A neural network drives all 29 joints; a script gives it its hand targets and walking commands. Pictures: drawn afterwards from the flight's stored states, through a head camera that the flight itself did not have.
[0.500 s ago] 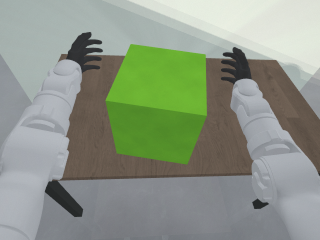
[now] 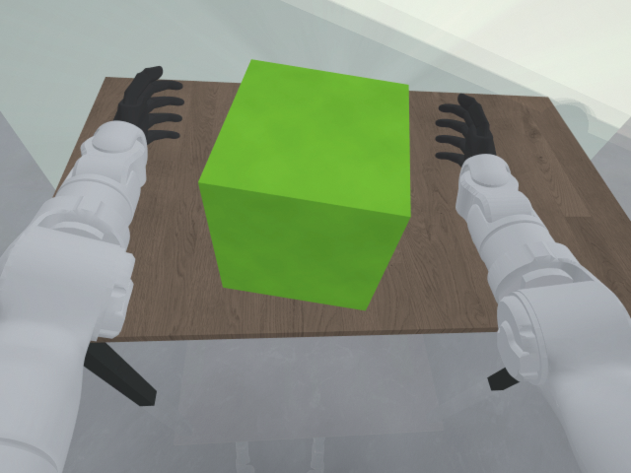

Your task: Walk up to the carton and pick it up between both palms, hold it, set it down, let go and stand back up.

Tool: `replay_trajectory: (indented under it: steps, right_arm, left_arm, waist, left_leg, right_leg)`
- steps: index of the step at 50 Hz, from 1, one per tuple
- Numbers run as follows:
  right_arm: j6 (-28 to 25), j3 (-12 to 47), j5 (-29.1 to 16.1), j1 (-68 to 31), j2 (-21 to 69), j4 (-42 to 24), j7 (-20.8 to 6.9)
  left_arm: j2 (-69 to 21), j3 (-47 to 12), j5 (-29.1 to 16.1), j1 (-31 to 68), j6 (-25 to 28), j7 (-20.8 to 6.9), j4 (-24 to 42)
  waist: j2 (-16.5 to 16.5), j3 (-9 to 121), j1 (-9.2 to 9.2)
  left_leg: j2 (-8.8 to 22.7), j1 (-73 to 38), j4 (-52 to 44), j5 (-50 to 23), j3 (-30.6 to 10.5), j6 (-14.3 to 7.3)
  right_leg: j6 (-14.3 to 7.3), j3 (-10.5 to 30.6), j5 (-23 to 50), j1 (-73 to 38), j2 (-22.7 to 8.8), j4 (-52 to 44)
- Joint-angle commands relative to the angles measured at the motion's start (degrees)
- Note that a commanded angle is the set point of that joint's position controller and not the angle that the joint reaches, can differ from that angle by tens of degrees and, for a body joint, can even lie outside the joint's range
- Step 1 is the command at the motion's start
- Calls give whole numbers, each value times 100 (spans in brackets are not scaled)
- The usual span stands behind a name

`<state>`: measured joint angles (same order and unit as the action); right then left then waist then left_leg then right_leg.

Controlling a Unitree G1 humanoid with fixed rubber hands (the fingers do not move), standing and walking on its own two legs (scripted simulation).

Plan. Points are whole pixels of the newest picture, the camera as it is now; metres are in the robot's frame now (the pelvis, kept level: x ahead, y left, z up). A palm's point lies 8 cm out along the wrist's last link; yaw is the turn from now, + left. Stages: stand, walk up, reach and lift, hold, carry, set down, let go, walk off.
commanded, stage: reach and lift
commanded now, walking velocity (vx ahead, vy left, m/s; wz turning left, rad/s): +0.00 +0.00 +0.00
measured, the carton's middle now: (311, 191) +0.52 -0.02 +0.00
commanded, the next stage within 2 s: none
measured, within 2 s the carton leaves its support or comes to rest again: neither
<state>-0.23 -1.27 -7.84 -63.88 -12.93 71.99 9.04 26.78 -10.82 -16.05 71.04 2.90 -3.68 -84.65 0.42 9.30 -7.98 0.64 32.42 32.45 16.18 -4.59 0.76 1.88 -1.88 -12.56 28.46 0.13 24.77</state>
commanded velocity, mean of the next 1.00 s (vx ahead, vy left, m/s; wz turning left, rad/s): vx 0.00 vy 0.00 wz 0.00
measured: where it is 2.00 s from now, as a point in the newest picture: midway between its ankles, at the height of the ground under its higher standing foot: outside the picture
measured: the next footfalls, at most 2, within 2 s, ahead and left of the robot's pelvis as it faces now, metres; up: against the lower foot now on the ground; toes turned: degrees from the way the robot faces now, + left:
none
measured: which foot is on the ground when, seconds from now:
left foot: down 0.00-1.00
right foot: down 0.00-1.00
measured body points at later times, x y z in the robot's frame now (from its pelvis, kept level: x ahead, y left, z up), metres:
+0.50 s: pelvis +0.00 +0.00 -0.01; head +0.14 +0.03 +0.41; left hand +0.53 +0.19 +0.04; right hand +0.47 -0.22 +0.05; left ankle -0.02 +0.12 -0.73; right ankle -0.02 -0.14 -0.73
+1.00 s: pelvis +0.00 +0.00 -0.01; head +0.14 +0.06 +0.42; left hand +0.53 +0.19 +0.05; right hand +0.48 -0.18 +0.06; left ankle -0.02 +0.11 -0.73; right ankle -0.02 -0.14 -0.73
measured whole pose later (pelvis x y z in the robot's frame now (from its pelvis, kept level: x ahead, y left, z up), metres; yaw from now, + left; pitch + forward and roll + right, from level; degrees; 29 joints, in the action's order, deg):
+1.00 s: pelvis +0.00 +0.00 -0.01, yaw +1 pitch +33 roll -4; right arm -17.8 -4.5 -7.9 -58.6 -8.7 74.2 8.8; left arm 21.9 -9.2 -16.8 69.2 18.3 -2.1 -88.2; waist 0.4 17.5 -8.9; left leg 0.6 51.5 32.2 12.3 -4.8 3.1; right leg 0.8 -4.1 -8.3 46.2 -0.3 23.5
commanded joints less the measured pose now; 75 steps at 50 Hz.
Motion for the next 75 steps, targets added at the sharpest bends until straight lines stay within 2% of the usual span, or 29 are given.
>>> replay_trajectory:
  steps: [1, 3, 9, 12, 13, 14, 19, 20, 23, 24, 26, 27, 30, 32, 34, 35, 36, 38, 39, 41, 42, 47, 52, 56, 62, 65, 68, 69, 75]
  right_arm:
    - [-583, -800, -737, -2594, -1042, -544, -92]
    - [-713, -646, -774, -2561, -1012, -695, -98]
    - [-958, -730, -769, -2457, -1012, -631, -82]
    - [-1124, -849, -741, -2209, -966, -265, -95]
    - [-1191, -801, -817, -2325, -967, -330, -123]
    - [-1170, -828, -718, -2141, -882, -172, -130]
    - [-1449, -776, -756, -1961, -825, -364, -134]
    - [-1513, -770, -769, -1910, -812, -433, -122]
    - [-1688, -698, -811, -2023, -734, -734, -111]
    - [-1780, -682, -820, -2049, -743, -818, -110]
    - [-1861, -737, -765, -1917, -731, -784, -70]
    - [-1924, -650, -710, -1844, -654, -1106, -38]
    - [-1926, -461, -505, -1458, -358, -1730, 84]
    - [-1954, -638, -181, -1429, -213, -1705, 194]
    - [-1863, -815, -137, -1686, -179, -1679, 179]
    - [-1852, -780, -184, -1788, -163, -1663, 94]
    - [-1855, -970, -137, -1742, -146, -1390, 65]
    - [-1917, -1089, -326, -1713, -371, -960, -33]
    - [-2027, -1182, -369, -1804, -440, -824, -77]
    - [-2131, -1446, -347, -1690, -630, -353, -115]
    - [-2178, -1464, -364, -1686, -591, -347, -116]
    - [-1964, -1340, -283, -1833, -302, -258, -86]
    - [-1727, -1281, -147, -1927, -110, -516, 15]
    - [-1641, -1288, -35, -1958, 65, -679, 22]
    - [-1694, -1563, 289, -2439, 287, -1761, 101]
    - [-1554, -1818, 529, -2443, 429, -1725, 120]
    - [-1437, -1831, 716, -2364, 510, -1712, 74]
    - [-1453, -1990, 812, -2358, 467, -1615, 98]
    - [-1417, -2181, 1164, -2288, 744, -1768, 25]
  left_arm:
    - [653, -561, -1101, 3183, 826, 4, 36]
    - [625, -486, -1072, 3161, 892, 31, -136]
    - [595, -464, -1018, 3099, 1154, 5, -258]
    - [385, -428, -892, 3020, 1291, 15, -257]
    - [388, -473, -931, 3064, 1332, 28, -251]
    - [448, -288, -852, 2937, 1342, -2, -558]
    - [360, -210, -724, 2794, 1622, -47, -305]
    - [400, -126, -605, 2703, 1643, -24, -235]
    - [502, 116, -556, 2887, 1778, 43, 91]
    - [360, 12, -550, 2837, 1818, 64, 177]
    - [499, 322, -384, 2807, 1841, 75, 185]
    - [503, 380, -323, 2723, 1884, 123, 397]
    - [636, 629, -150, 2469, 1933, 148, 139]
    - [652, 738, -5, 2531, 1962, 137, -3]
    - [444, 583, 8, 2706, 1900, 115, 469]
    - [213, 604, 89, 2709, 1848, 114, 535]
    - [-15, 696, 322, 2719, 1781, 101, 568]
    - [-97, 744, 456, 2837, 1740, 140, 881]
    - [-211, 660, 361, 2935, 1733, 231, 994]
    - [-206, 566, 342, 2977, 1700, 307, 936]
    - [-360, 490, 311, 2885, 1683, 316, 855]
    - [-426, 420, 330, 2923, 1779, 162, 199]
    - [-302, 692, 449, 2866, 1754, 47, -303]
    - [-472, 751, 532, 3034, 1806, 49, -209]
    - [-423, 826, 520, 3522, 1922, 263, 470]
    - [-736, 661, 433, 3594, 1852, 268, 466]
    - [-754, 800, 596, 3520, 1792, 237, 237]
    - [-827, 807, 582, 3548, 1799, 238, 363]
    - [-1039, 952, 823, 3454, 1820, 86, 318]
  waist:
    - [-1175, 4082, -478]
    - [-1051, 4319, -308]
    - [-1013, 4779, -353]
    - [-1298, 4806, -364]
    - [-1399, 4875, -232]
    - [-1165, 4580, -297]
    - [-1166, 5185, -359]
    - [-1374, 5307, -262]
    - [-1349, 5906, -112]
    - [-1416, 6144, -222]
    - [-1365, 6180, -150]
    - [-1254, 6385, -157]
    - [-477, 6132, -206]
    - [-250, 6009, -461]
    - [-699, 6134, -515]
    - [-877, 6130, -373]
    - [-1180, 5981, -413]
    - [-2039, 5990, -297]
    - [-2316, 6149, -82]
    - [-2318, 5910, -167]
    - [-2242, 5864, -163]
    - [-1633, 5002, -454]
    - [-1219, 4454, -360]
    - [-1172, 4617, -295]
    - [-1194, 5930, -217]
    - [-1229, 5593, -386]
    - [-1130, 5345, -240]
    - [-1193, 5327, -350]
    - [-1047, 5225, -350]
  left_leg:
    - [108, -2929, 400, -4617, 267, 677]
    - [75, -2706, 445, -4550, 323, 644]
    - [59, -2346, 536, -4325, 342, 619]
    - [72, -2453, 611, -4628, 332, 732]
    - [104, -2478, 711, -4771, 333, 786]
    - [92, -2133, 671, -4506, 366, 710]
    - [39, -2135, 773, -4823, 367, 727]
    - [44, -2227, 831, -5009, 358, 765]
    - [-3, -1961, 926, -5311, 446, 835]
    - [-17, -2030, 960, -5435, 436, 888]
    - [-39, -1753, 969, -5485, 486, 885]
    - [-114, -1311, 954, -5263, 544, 828]
    - [-327, 1852, -173, -3201, 700, 188]
    - [-377, 3464, -890, -2223, 709, -115]
    - [-331, 2486, -755, -2743, 653, 44]
    - [-290, 1353, -392, -3525, 588, 257]
    - [-253, 153, 12, -4212, 540, 474]
    - [-61, -2753, 857, -6225, 393, 1014]
    - [98, -3335, 1039, -7076, 328, 1192]
    - [226, -3306, 1025, -7291, 280, 1265]
    - [198, -3028, 1003, -7056, 271, 1275]
    - [-87, -2303, 708, -5114, 345, 945]
    - [-210, -1695, 488, -4001, 443, 642]
    - [-155, -1732, 503, -4031, 394, 606]
    - [-203, -1498, 617, -3699, 444, 573]
    - [-198, -1432, 578, -3226, 418, 560]
    - [-222, -1352, 504, -3087, 447, 476]
    - [-206, -1373, 504, -3140, 405, 511]
    - [-213, -1385, 421, -2996, 451, 495]
  right_leg:
    - [-210, -745, 2456, 567, 172, 95]
    - [-209, -674, 2716, 419, 143, 133]
    - [-153, -677, 2767, 471, 128, 342]
    - [-247, -693, 2649, 852, 123, 305]
    - [-285, -696, 2561, 1100, 118, 276]
    - [-274, -624, 2582, 945, 77, 274]
    - [-192, -581, 3235, 627, 93, 477]
    - [-187, -579, 3333, 697, 90, 534]
    - [-215, -488, 3973, 330, 55, 588]
    - [-205, -515, 4156, 321, 83, 637]
    - [-222, -389, 4568, -70, 11, 581]
    - [-175, -353, 5147, -431, 4, 813]
    - [21, 111, 6846, -3133, -442, 1455]
    - [113, 300, 7432, -4255, -696, 1715]
    - [92, 135, 6768, -3547, -536, 1570]
    - [64, -23, 6476, -2670, -369, 1454]
    - [24, -218, 5876, -1668, -185, 1244]
    - [-51, -591, 4158, 562, 213, 780]
    - [-298, -562, 3737, 1101, 197, 300]
    - [-545, -503, 3232, 1278, 232, -124]
    - [-617, -462, 3445, 1034, 212, -132]
    - [-257, -402, 3364, 336, 130, 175]
    - [-69, -348, 3238, -29, 64, 372]
    - [-85, -358, 3120, 92, 98, 453]
    - [-131, -301, 3110, 15, 119, 514]
    - [-160, -352, 2586, 338, 120, 508]
    - [-146, -303, 2525, 189, 85, 496]
    - [-159, -348, 2542, 245, 103, 519]
    - [-146, -368, 2488, -3, 67, 512]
